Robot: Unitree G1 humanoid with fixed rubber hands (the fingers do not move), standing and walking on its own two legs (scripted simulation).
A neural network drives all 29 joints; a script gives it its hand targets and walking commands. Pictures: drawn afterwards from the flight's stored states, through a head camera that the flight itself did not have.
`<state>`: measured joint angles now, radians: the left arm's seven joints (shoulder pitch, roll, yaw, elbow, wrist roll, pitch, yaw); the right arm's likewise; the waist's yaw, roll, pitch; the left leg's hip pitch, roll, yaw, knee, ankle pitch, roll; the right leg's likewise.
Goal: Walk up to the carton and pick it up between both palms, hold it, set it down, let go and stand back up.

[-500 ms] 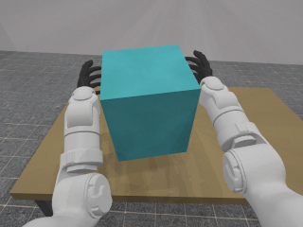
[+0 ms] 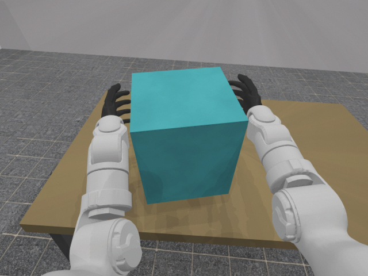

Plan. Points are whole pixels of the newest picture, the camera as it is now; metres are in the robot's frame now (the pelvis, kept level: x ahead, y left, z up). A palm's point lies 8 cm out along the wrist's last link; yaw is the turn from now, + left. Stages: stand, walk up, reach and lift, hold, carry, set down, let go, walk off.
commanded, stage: set down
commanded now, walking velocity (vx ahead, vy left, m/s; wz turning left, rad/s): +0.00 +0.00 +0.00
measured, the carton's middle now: (182, 136) +0.42 +0.05 +0.13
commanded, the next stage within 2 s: none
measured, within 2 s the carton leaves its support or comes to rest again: neither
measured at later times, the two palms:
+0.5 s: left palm (113, 131) +0.36 +0.19 +0.18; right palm (245, 117) +0.44 -0.09 +0.19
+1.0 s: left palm (115, 143) +0.36 +0.20 +0.14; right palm (239, 126) +0.45 -0.09 +0.15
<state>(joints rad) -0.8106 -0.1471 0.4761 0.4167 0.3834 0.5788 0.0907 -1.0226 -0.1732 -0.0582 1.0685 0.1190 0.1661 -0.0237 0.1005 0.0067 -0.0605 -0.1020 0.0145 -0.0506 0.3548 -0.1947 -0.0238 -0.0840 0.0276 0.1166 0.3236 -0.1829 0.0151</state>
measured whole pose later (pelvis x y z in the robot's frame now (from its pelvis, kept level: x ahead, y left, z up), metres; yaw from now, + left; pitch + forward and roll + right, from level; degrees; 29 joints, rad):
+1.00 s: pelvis +0.01 +0.00 +0.00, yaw +0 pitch +0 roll +0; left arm -0.71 -0.22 0.48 0.50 0.40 0.34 0.15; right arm -0.95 -0.17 -0.14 1.15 -0.01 -0.01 0.03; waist 0.16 0.01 -0.04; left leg -0.16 0.01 -0.05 0.35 -0.20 -0.02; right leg -0.14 0.03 0.11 0.32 -0.19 0.01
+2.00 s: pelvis +0.02 +0.00 +0.00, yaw +0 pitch +5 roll +0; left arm -0.65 -0.23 0.50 0.62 0.40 0.08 0.18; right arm -0.91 -0.17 -0.15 1.19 -0.05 -0.17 0.03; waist 0.18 0.02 -0.04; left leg -0.25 0.02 -0.02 0.35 -0.18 -0.02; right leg -0.23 0.03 0.11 0.32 -0.18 0.01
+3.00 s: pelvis +0.02 -0.01 +0.00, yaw +0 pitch +9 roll +0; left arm -0.65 -0.14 0.44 0.77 0.25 0.01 0.20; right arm -0.92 -0.18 -0.10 1.19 0.14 -0.16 0.04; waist 0.19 0.02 -0.04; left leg -0.32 0.03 0.01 0.35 -0.16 -0.02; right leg -0.30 0.03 0.11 0.32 -0.18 0.00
